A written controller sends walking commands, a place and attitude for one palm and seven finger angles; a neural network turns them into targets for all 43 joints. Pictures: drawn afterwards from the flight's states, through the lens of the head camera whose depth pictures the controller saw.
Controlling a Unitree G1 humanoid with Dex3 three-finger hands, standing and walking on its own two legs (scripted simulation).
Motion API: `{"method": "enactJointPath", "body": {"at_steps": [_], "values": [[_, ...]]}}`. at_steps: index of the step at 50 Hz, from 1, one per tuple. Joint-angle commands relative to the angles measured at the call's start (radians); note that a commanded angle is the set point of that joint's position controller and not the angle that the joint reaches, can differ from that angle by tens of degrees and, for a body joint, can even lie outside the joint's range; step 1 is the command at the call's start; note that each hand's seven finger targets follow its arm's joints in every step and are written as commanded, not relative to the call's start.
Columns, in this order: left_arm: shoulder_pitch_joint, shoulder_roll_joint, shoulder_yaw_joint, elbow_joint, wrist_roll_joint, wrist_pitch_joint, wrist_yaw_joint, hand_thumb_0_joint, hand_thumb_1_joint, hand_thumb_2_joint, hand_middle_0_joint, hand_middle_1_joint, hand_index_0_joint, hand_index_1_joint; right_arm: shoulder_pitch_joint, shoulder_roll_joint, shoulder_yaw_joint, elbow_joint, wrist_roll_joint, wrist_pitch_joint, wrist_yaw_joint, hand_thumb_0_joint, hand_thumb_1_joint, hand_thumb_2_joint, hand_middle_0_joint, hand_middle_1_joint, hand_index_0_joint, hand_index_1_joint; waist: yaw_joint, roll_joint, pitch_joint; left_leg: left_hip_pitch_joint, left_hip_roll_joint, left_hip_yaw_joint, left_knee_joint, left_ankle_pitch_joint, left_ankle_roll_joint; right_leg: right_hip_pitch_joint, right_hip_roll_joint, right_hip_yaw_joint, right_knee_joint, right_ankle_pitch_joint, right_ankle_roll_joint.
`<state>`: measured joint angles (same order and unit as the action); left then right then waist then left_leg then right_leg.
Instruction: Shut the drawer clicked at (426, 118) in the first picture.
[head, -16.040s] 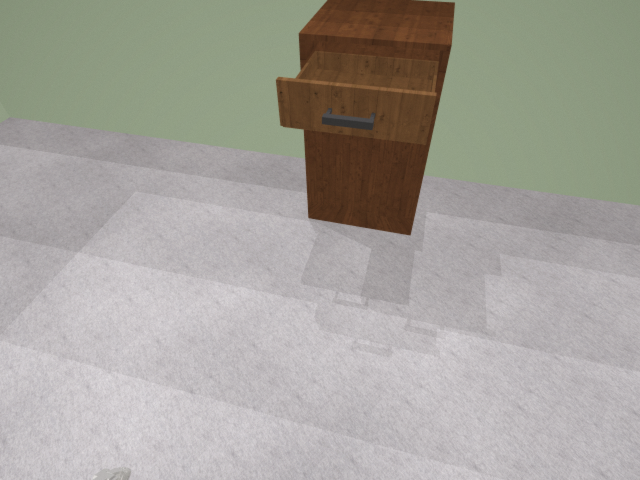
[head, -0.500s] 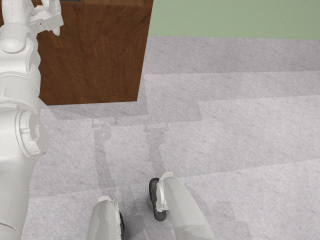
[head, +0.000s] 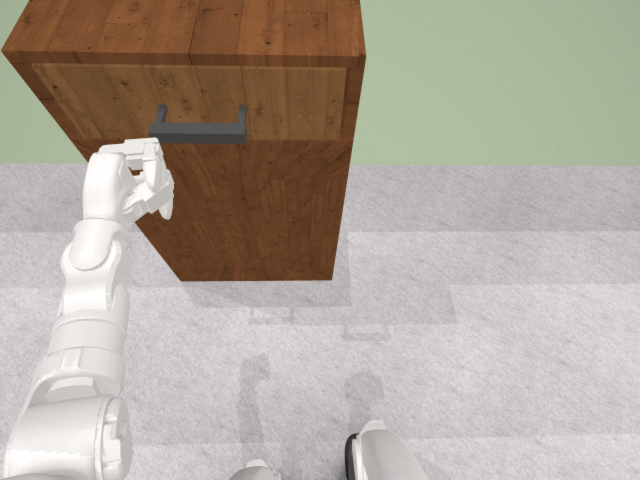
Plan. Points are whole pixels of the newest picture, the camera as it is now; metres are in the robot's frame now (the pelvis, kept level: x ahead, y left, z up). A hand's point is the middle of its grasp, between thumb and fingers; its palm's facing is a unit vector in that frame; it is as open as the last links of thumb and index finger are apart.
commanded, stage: draw the hand back to the body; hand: left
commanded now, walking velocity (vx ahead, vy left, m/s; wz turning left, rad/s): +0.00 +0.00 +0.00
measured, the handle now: (200, 122) +0.62 +0.14 +0.01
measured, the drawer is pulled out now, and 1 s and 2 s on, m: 0.00 0.00 0.00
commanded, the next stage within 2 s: step back with the hand held close in 1.10 s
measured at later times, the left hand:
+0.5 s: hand (42, 298) +0.29 +0.21 +0.15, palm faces +0.21 -0.94 -0.27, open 3.2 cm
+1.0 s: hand out of the picture +0.17 +0.25 +0.23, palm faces +0.46 -0.77 -0.43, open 3.2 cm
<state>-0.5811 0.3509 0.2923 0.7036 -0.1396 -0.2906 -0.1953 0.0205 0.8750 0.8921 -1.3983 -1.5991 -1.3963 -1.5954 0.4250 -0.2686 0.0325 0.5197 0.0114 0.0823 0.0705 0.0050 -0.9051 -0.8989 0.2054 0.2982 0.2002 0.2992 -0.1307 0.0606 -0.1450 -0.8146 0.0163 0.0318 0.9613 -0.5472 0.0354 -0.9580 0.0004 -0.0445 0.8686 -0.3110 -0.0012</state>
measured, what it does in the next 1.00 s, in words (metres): rises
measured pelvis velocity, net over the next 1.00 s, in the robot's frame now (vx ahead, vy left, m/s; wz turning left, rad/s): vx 0.01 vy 0.00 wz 0.05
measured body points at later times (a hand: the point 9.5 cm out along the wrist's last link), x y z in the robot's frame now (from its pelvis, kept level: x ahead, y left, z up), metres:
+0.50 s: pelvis +0.01 +0.00 +0.05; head +0.02 -0.01 +0.50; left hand +0.27 +0.26 +0.17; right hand +0.21 -0.20 -0.04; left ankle -0.06 +0.09 -0.68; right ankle +0.05 -0.12 -0.68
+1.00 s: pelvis +0.01 +0.00 +0.06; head -0.02 -0.03 +0.51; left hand +0.14 +0.29 +0.25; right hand +0.20 -0.21 -0.02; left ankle -0.06 +0.09 -0.68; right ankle +0.05 -0.12 -0.68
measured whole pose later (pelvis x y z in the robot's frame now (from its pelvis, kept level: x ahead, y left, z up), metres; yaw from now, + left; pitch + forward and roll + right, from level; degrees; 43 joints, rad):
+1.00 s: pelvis +0.01 +0.00 +0.06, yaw +3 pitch -4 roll -1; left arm 0.53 0.35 0.32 -0.47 -0.05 -0.11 0.09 0.01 0.89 0.90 -1.41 -1.60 -1.40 -1.59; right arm 0.23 -0.24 0.03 0.61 -0.01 -0.11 -0.07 0.01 -0.90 -0.90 0.21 0.30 0.20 0.30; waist 0.08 0.09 0.00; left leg 0.00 -0.01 0.00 0.42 -0.34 0.03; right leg -0.16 -0.01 -0.07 0.41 -0.18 0.00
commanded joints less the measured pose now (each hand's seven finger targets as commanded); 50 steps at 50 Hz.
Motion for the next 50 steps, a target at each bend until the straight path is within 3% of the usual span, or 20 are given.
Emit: {"method": "enactJointPath", "body": {"at_steps": [1,2,3,4,5,8,11,12,13,15,18,23,25,27,32,37,39,43,46,50], "values": [[-0.214,0.092,-0.035,-0.277,-0.065,-0.044,-0.007,0.0,0.9,0.9,-1.4,-1.6,-1.4,-1.6,0.063,-0.159,-0.073,-0.085,0.016,-0.05,-0.028,0.0,-0.9,-0.9,0.2,0.3,0.2,0.3,-0.001,-0.041,-0.366,0.114,-0.011,-0.019,-0.176,0.501,-0.012,0.594,0.026,0.011,-0.074,0.421,-0.019],[-0.178,0.087,-0.039,-0.294,-0.069,-0.051,-0.008,0.0,0.9,0.9,-1.4,-1.6,-1.4,-1.6,0.051,-0.156,-0.073,-0.084,0.017,-0.058,-0.03,0.0,-0.9,-0.9,0.2,0.3,0.2,0.3,0.008,-0.047,-0.342,0.121,-0.013,-0.012,-0.188,0.482,-0.012,0.607,0.024,0.013,-0.086,0.409,-0.02],[-0.172,0.09,-0.055,-0.354,-0.063,-0.066,-0.011,0.0,0.9,0.9,-1.4,-1.6,-1.4,-1.6,0.03,-0.152,-0.07,-0.092,0.02,-0.066,-0.035,0.0,-0.9,-0.9,0.2,0.3,0.2,0.3,0.023,0.037,-0.328,0.161,-0.016,-0.011,-0.198,0.513,-0.015,0.601,0.019,0.014,-0.09,0.413,-0.027],[-0.127,0.078,-0.066,-0.356,-0.06,-0.069,-0.014,0.0,0.9,0.9,-1.4,-1.6,-1.4,-1.6,0.022,-0.144,-0.069,-0.09,0.02,-0.072,-0.036,0.0,-0.9,-0.9,0.2,0.3,0.2,0.3,0.031,0.032,-0.322,0.195,-0.012,-0.019,-0.205,0.554,-0.019,0.6,0.018,0.009,-0.089,0.418,-0.026],[-0.123,0.062,-0.091,-0.383,-0.056,-0.072,-0.019,0.0,0.9,0.9,-1.4,-1.6,-1.4,-1.6,0.007,-0.14,-0.069,-0.091,0.021,-0.079,-0.038,0.0,-0.9,-0.9,0.2,0.3,0.2,0.3,0.03,0.064,-0.309,0.229,-0.01,-0.022,-0.211,0.579,-0.025,0.585,0.016,0.005,-0.095,0.414,-0.025],[-0.08,0.065,-0.106,-0.491,-0.065,-0.073,-0.034,0.0,0.9,0.9,-1.4,-1.6,-1.4,-1.6,-0.039,-0.136,-0.067,-0.111,0.026,-0.1,-0.048,0.0,-0.9,-0.9,0.2,0.3,0.2,0.3,0.041,0.05,-0.302,0.301,-0.007,-0.04,-0.23,0.614,-0.033,0.608,0.014,-0.002,-0.11,0.406,-0.027],[0.0,0.098,-0.058,-0.527,-0.089,-0.042,-0.047,0.0,0.9,0.9,-1.4,-1.6,-1.4,-1.6,-0.099,-0.133,-0.058,-0.13,0.032,-0.118,-0.061,0.0,-0.9,-0.9,0.2,0.3,0.2,0.3,0.07,-0.016,-0.28,0.296,-0.011,-0.043,-0.272,0.551,-0.032,0.679,0.008,-0.001,-0.132,0.388,-0.025],[0.032,0.161,-0.1,-0.599,0.024,-0.009,0.068,0.0,0.9,0.9,-1.4,-1.6,-1.4,-1.6,-0.199,-0.121,-0.07,-0.142,0.032,-0.098,-0.083,0.0,-0.9,-0.9,0.2,0.3,0.2,0.3,0.111,-0.013,-0.265,0.338,-0.021,-0.037,-0.321,0.528,-0.021,0.718,-0.017,0.024,-0.182,0.308,-0.031],[0.061,0.122,-0.109,-0.654,0.029,0.016,0.129,0.0,0.9,0.9,-1.4,-1.6,-1.4,-1.6,-0.212,-0.11,-0.065,-0.153,0.028,-0.099,-0.098,0.0,-0.9,-0.9,0.2,0.3,0.2,0.3,0.101,-0.007,-0.22,0.361,-0.019,-0.043,-0.35,0.495,-0.023,0.703,-0.016,0.016,-0.209,0.276,-0.034],[0.18,0.093,-0.12,-0.705,0.046,0.055,0.182,0.0,0.9,0.9,-1.4,-1.6,-1.4,-1.6,-0.235,-0.099,-0.054,-0.155,0.024,-0.104,-0.111,0.0,-0.9,-0.9,0.2,0.3,0.2,0.3,0.12,0.006,-0.192,0.388,-0.011,-0.046,-0.384,0.496,-0.026,0.74,-0.023,0.015,-0.235,0.266,-0.033],[0.31,0.111,-0.101,-0.826,0.061,0.09,0.229,0.0,0.9,0.9,-1.4,-1.6,-1.4,-1.6,-0.255,-0.087,-0.043,-0.154,0.019,-0.11,-0.128,0.0,-0.9,-0.9,0.2,0.3,0.2,0.3,0.139,-0.017,-0.199,0.459,-0.002,-0.053,-0.428,0.575,-0.027,0.824,-0.023,0.01,-0.277,0.318,-0.035],[0.425,0.065,-0.137,-0.922,0.077,0.137,0.261,0.0,0.9,0.9,-1.4,-1.6,-1.4,-1.6,-0.296,-0.079,-0.025,-0.127,0.01,-0.128,-0.144,0.0,-0.9,-0.9,0.2,0.3,0.2,0.3,0.133,-0.044,-0.04,0.53,0.006,-0.051,-0.516,0.543,-0.024,0.848,-0.019,0.001,-0.369,0.296,-0.031],[0.458,0.06,-0.132,-0.945,0.083,0.148,0.269,0.0,0.9,0.9,-1.4,-1.6,-1.4,-1.6,-0.31,-0.075,-0.016,-0.116,0.008,-0.135,-0.148,0.0,-0.9,-0.9,0.2,0.3,0.2,0.3,0.142,-0.041,0.008,0.547,0.006,-0.053,-0.552,0.511,-0.026,0.86,-0.017,-0.004,-0.393,0.267,-0.032],[0.507,0.073,-0.105,-0.984,0.083,0.156,0.274,0.0,0.9,0.9,-1.4,-1.6,-1.4,-1.6,-0.319,-0.073,-0.014,-0.107,0.002,-0.144,-0.152,0.0,-0.9,-0.9,0.2,0.3,0.2,0.3,0.152,-0.046,0.01,0.573,0.003,-0.046,-0.573,0.492,-0.022,0.892,-0.018,-0.004,-0.417,0.264,-0.033],[0.653,0.11,-0.04,-1.162,0.087,0.145,0.286,0.0,0.9,0.9,-1.4,-1.6,-1.4,-1.6,-0.329,-0.059,-0.01,-0.094,-0.013,-0.179,-0.149,0.0,-0.9,-0.9,0.2,0.3,0.2,0.3,0.176,0.017,-0.02,0.635,0.001,-0.052,-0.601,0.6,-0.037,0.976,-0.019,-0.006,-0.441,0.326,-0.035],[0.8,0.133,0.024,-1.284,0.087,0.143,0.292,0.0,0.9,0.9,-1.4,-1.6,-1.4,-1.6,-0.332,-0.059,-0.019,-0.084,-0.023,-0.207,-0.142,0.0,-0.9,-0.9,0.2,0.3,0.2,0.3,0.184,-0.01,0.023,0.645,0.004,-0.051,-0.608,0.637,-0.038,0.993,-0.017,-0.003,-0.46,0.355,-0.031],[0.877,0.133,0.047,-1.284,0.082,0.144,0.292,0.0,0.9,0.9,-1.4,-1.6,-1.4,-1.6,-0.333,-0.059,-0.022,-0.077,-0.024,-0.215,-0.139,0.0,-0.9,-0.9,0.2,0.3,0.2,0.3,0.189,-0.025,0.071,0.63,0.004,-0.045,-0.616,0.587,-0.03,0.983,-0.018,0.002,-0.476,0.332,-0.029],[0.967,0.162,0.107,-1.339,0.083,0.133,0.296,0.0,0.9,0.9,-1.4,-1.6,-1.4,-1.6,-0.334,-0.063,-0.031,-0.076,-0.02,-0.231,-0.14,0.0,-0.9,-0.9,0.2,0.3,0.2,0.3,0.199,-0.012,0.101,0.62,0.007,-0.046,-0.62,0.541,-0.029,0.973,-0.016,0.008,-0.485,0.291,-0.031],[1.027,0.183,0.149,-1.41,0.081,0.12,0.304,0.0,0.9,0.9,-1.4,-1.6,-1.4,-1.6,-0.326,-0.062,-0.035,-0.082,-0.019,-0.247,-0.144,0.0,-0.9,-0.9,0.2,0.3,0.2,0.3,0.207,0.01,0.077,0.627,0.009,-0.044,-0.618,0.546,-0.03,0.988,-0.019,0.013,-0.479,0.3,-0.029],[0.975,0.112,0.073,-1.338,0.09,0.125,0.299,0.0,0.9,0.9,-1.4,-1.6,-1.4,-1.6,-0.319,-0.068,-0.037,-0.054,-0.018,-0.26,-0.148,0.0,-0.9,-0.9,0.2,0.3,0.2,0.3,0.179,-0.038,0.205,0.612,0.012,-0.045,-0.628,0.418,-0.013,0.891,-0.021,0.013,-0.511,0.172,-0.027]]}}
